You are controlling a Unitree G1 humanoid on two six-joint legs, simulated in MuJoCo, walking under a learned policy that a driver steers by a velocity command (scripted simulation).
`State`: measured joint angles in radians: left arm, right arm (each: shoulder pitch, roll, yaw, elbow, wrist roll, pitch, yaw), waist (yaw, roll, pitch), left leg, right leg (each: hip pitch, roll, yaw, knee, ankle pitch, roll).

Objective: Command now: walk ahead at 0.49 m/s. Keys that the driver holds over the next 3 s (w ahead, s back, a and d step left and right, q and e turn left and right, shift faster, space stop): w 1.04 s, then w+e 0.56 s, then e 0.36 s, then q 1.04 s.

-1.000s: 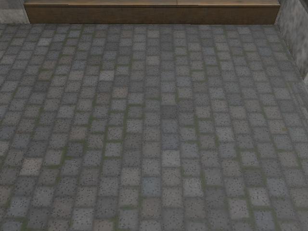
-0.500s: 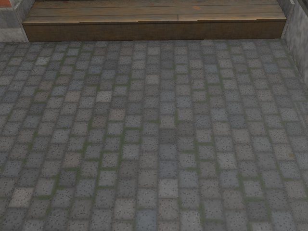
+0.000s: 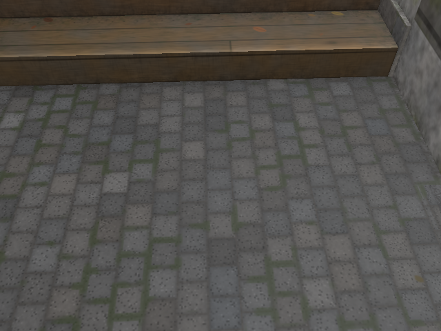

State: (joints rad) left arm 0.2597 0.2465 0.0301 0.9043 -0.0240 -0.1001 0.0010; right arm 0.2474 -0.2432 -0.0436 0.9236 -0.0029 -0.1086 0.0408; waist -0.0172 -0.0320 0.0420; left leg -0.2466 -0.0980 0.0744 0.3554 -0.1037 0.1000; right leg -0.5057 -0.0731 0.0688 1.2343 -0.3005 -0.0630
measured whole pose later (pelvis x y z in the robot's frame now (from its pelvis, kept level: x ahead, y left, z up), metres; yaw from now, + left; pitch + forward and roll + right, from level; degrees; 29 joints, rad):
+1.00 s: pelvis +0.53 -0.03 -0.01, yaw +1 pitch +2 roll -1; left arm 0.38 0.25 0.04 1.00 -0.02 -0.08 0.00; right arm 0.05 -0.25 -0.05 0.85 0.01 -0.11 0.04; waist 0.04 -0.01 0.04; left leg -0.46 -0.01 0.05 0.56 -0.14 0.07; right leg -0.17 0.01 0.04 0.98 -0.49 -0.03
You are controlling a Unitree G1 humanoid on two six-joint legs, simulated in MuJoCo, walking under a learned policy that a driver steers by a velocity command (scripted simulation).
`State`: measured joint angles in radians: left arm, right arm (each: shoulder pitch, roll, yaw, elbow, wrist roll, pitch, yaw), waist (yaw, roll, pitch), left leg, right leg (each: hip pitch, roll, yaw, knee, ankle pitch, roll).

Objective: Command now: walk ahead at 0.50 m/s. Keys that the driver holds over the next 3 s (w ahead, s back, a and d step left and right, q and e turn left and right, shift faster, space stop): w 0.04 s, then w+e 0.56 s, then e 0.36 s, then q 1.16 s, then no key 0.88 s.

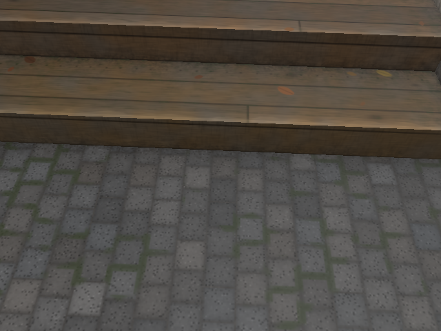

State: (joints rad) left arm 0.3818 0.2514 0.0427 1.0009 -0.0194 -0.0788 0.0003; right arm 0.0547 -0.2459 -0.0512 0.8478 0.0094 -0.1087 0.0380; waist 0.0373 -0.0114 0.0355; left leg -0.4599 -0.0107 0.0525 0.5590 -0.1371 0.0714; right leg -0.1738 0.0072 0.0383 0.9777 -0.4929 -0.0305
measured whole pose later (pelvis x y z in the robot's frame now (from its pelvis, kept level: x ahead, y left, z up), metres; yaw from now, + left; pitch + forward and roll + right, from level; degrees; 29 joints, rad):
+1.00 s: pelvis +0.49 -0.09 +0.00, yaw -30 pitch +1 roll -2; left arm 0.30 0.31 0.10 0.79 0.02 0.00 0.01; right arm 0.11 -0.28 -0.02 0.77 -0.05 -0.05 -0.01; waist 0.04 0.03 0.05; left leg -0.42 -0.01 -0.03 0.53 -0.10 0.00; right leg -0.17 0.16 0.20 0.57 -0.38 -0.06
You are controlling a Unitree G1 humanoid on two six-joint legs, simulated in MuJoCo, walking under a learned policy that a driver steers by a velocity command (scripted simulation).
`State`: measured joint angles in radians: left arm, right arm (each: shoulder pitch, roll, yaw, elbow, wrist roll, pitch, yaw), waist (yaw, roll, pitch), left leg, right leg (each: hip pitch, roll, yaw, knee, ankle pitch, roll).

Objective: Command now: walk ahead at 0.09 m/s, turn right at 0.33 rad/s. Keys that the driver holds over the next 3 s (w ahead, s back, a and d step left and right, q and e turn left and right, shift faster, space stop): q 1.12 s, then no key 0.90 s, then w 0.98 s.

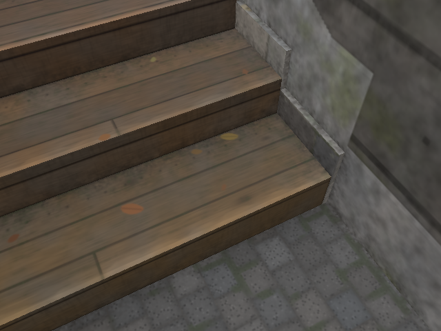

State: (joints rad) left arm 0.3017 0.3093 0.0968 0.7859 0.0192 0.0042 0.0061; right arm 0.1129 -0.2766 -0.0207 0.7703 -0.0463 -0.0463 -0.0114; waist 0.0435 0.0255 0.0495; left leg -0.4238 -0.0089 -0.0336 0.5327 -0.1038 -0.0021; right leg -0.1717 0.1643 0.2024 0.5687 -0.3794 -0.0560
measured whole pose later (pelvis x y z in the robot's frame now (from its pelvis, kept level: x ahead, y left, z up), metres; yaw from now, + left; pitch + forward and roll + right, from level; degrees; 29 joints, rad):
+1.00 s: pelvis +0.01 +0.02 +0.01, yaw +29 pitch +1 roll -1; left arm 0.14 0.35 0.07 0.81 0.00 0.01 0.04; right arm 0.16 -0.32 -0.06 0.68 0.00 0.02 0.02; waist 0.01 -0.04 0.07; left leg -0.29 -0.03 -0.02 0.51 -0.24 0.05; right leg -0.46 -0.05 0.01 1.04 -0.49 0.06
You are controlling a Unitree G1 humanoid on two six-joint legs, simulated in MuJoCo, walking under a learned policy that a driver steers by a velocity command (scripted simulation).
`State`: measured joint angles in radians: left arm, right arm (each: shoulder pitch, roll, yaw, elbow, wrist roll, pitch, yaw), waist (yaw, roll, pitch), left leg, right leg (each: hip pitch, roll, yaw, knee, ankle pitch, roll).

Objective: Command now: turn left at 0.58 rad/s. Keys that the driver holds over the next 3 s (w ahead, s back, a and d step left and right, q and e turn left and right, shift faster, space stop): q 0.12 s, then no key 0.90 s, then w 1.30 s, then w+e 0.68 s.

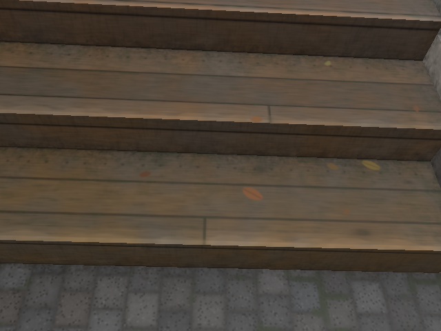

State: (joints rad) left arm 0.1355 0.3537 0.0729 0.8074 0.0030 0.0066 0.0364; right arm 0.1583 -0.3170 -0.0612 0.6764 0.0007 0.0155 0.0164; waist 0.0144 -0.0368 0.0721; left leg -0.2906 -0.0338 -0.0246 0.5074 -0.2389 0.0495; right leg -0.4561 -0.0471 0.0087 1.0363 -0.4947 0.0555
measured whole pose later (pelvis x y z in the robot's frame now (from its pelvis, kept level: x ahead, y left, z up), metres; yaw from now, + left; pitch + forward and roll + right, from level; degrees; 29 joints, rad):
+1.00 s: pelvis +0.04 -0.03 +0.00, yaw +10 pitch -2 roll +0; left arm 0.19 0.27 -0.01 0.83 0.01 -0.03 0.01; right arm 0.19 -0.26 -0.03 0.84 -0.01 0.02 -0.03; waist 0.00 0.00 0.04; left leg -0.21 -0.05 -0.13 0.52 -0.28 0.00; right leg -0.18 0.01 0.01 0.51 -0.30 0.00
